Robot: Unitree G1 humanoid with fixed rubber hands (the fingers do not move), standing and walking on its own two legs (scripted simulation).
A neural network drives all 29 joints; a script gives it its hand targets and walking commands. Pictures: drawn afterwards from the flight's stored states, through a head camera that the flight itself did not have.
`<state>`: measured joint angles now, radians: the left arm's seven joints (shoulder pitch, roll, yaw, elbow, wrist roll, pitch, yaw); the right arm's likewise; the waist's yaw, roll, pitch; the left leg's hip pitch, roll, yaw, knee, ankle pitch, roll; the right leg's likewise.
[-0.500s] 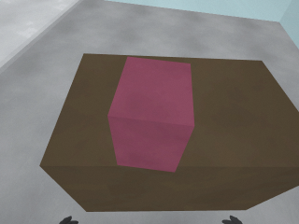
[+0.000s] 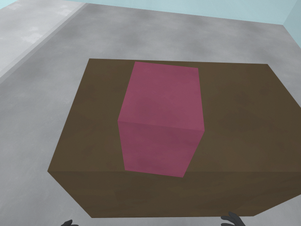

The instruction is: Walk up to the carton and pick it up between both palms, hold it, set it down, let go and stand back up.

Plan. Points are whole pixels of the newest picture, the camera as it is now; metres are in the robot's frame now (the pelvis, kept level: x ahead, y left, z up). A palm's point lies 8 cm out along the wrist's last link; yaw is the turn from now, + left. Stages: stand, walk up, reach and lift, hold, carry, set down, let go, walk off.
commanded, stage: stand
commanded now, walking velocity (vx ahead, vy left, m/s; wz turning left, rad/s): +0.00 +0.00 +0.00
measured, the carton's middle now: (159, 121) +0.39 -0.01 +0.04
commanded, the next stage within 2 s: none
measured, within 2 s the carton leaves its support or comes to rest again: neither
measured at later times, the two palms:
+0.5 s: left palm out of the picture +0.04 +0.25 -0.12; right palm out of the picture +0.07 -0.24 -0.11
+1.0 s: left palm out of the picture +0.01 +0.24 -0.13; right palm out of the picture +0.04 -0.25 -0.12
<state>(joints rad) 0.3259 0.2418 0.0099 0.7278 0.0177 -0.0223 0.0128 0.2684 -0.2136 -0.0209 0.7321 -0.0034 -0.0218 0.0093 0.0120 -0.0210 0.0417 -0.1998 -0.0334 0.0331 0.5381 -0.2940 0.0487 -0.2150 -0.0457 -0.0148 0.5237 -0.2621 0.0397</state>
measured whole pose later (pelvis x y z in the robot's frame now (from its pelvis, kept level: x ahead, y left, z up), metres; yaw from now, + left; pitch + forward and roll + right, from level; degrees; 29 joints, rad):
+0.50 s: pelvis +0.00 +0.00 +0.00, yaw +0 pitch -3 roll +0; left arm 0.34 0.24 -0.01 0.83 0.01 -0.01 0.02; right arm 0.31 -0.22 0.00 0.80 0.00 -0.02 0.00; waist 0.01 -0.02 0.05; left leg -0.18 -0.04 0.03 0.49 -0.27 0.05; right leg -0.20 -0.05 -0.01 0.49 -0.24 0.04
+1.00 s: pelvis +0.00 -0.01 +0.01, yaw +0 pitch -3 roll +0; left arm 0.35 0.23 -0.03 0.94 0.01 -0.01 0.03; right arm 0.32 -0.22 0.01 0.89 0.00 -0.02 -0.02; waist 0.01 -0.01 0.04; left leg -0.17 -0.03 0.02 0.47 -0.25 0.03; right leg -0.19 -0.04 -0.02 0.47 -0.23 0.03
